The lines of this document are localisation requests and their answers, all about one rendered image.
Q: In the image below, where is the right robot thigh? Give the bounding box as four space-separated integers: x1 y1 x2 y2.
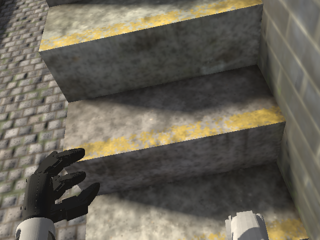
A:
225 210 269 240

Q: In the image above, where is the robot left forearm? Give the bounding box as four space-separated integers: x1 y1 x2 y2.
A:
15 217 56 240

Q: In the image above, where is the left robot hand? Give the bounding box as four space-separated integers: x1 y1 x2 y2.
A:
20 148 100 223

